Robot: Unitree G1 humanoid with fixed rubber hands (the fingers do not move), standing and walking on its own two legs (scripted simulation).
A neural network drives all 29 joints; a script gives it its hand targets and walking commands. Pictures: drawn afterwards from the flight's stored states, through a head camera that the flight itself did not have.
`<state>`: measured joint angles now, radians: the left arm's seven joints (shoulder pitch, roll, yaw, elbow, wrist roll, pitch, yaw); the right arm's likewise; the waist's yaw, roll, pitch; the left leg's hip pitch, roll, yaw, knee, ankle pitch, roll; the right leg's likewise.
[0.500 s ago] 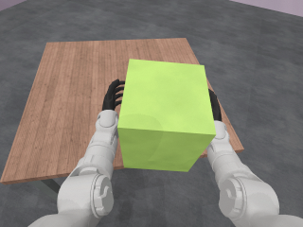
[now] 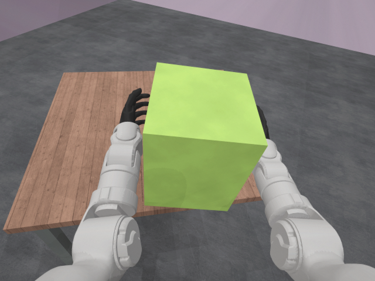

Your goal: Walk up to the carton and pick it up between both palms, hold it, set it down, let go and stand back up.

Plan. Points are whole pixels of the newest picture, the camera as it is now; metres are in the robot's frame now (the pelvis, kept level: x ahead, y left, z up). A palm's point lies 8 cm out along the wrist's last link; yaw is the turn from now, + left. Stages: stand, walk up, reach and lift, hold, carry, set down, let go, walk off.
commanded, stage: reach and lift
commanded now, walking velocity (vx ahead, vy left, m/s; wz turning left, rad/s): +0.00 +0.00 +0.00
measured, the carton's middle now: (194, 141) +0.38 +0.01 +0.10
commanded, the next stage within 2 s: hold in 1.50 s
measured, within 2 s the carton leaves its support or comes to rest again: neither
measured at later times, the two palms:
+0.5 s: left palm (123, 118) +0.37 +0.16 +0.17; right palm (261, 134) +0.36 -0.13 +0.15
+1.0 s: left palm (122, 113) +0.37 +0.16 +0.18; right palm (262, 130) +0.37 -0.13 +0.16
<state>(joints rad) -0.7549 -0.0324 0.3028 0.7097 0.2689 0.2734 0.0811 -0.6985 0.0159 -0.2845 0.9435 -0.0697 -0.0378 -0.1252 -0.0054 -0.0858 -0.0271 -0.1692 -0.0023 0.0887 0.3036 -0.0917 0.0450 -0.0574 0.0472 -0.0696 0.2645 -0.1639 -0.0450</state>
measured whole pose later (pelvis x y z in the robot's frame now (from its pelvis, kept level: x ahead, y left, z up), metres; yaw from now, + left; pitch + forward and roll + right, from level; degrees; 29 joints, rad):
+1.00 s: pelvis -0.01 +0.01 +0.00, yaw +1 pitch -7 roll -1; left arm -0.71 -0.03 0.25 0.29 0.29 0.66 0.06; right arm -0.69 -0.02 -0.10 0.68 0.10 0.24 -0.15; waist -0.05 -0.07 0.03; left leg -0.11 -0.01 0.08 0.34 -0.11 0.06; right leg 0.00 0.04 -0.08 0.30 -0.19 -0.04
